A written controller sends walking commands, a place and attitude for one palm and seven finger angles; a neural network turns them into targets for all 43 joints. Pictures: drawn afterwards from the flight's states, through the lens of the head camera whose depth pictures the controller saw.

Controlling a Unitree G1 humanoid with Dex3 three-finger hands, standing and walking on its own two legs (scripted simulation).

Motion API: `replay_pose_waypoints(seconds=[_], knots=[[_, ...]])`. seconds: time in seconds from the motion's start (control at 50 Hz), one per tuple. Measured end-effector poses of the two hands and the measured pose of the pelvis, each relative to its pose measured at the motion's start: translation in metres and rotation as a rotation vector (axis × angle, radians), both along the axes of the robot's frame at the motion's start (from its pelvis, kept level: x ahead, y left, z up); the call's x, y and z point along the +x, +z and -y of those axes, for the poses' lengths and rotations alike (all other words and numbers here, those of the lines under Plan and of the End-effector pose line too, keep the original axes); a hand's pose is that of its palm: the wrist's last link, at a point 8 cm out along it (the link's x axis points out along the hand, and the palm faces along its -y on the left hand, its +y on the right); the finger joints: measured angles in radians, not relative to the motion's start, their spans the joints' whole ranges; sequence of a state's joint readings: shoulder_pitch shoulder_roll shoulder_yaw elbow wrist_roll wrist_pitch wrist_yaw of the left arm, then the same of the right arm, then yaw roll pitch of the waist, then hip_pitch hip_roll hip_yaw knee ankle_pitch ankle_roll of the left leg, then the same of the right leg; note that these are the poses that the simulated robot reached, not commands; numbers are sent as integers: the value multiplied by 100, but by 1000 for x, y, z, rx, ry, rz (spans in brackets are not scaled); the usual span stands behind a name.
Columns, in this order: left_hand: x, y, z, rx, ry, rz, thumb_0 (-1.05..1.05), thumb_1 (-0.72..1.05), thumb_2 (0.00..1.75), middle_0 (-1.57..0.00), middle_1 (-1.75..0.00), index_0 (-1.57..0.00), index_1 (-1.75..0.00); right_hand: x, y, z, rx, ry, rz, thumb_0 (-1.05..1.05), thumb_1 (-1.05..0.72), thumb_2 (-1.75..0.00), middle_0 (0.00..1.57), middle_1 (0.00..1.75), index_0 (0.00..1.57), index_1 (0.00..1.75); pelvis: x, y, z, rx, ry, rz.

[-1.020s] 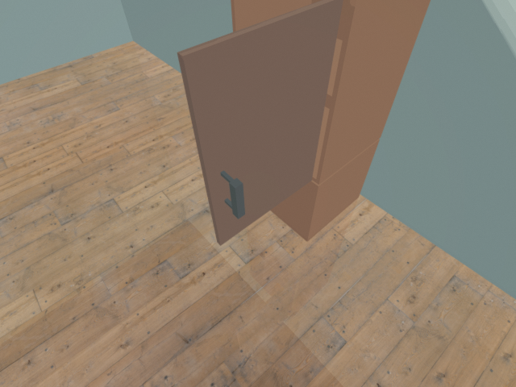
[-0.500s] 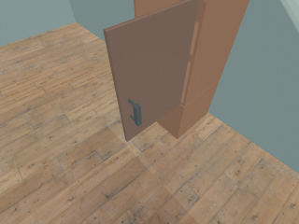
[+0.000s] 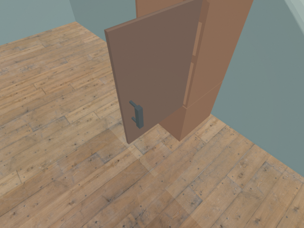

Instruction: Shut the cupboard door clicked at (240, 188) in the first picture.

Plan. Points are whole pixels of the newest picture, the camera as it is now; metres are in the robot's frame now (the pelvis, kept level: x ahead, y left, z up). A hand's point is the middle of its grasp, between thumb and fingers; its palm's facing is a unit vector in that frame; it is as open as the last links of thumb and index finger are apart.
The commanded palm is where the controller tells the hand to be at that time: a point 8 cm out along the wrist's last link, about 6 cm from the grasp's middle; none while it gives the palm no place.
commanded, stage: walk to a spot facing it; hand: left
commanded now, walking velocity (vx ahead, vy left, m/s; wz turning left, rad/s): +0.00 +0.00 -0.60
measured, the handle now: (136, 114) +0.56 +0.10 -0.12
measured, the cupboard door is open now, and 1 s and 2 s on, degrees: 89 89 89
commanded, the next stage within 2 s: none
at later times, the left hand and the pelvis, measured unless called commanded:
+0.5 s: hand out of the picture +0.08 +0.15 -0.18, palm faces -0.18 -0.94 -0.28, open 7.4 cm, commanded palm none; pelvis -0.02 -0.04 -0.02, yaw -14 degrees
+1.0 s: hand (118, 216) +0.18 +0.12 -0.17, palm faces -0.47 -0.85 -0.25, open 7.4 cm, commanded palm none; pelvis -0.01 -0.03 -0.01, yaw -33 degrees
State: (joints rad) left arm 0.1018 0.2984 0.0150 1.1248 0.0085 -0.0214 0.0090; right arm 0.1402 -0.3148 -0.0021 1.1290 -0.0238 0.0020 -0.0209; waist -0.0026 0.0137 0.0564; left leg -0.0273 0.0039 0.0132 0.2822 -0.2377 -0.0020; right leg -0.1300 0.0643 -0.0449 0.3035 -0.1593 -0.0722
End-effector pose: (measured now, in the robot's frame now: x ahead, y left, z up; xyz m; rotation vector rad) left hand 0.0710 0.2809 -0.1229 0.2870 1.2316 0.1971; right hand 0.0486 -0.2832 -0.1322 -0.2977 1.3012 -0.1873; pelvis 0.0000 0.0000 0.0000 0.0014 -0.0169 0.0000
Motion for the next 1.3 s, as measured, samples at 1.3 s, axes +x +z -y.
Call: replay_pose_waypoints(seconds=[1.3], knots=[[149,-17,209,-53,-790,-1,1,90,90,-20,-30,-20,-30,-215,-11,16,-9,-818,59,1,-91,-90,20,30,20,30,-21,-16,56,31,-789,-15]])
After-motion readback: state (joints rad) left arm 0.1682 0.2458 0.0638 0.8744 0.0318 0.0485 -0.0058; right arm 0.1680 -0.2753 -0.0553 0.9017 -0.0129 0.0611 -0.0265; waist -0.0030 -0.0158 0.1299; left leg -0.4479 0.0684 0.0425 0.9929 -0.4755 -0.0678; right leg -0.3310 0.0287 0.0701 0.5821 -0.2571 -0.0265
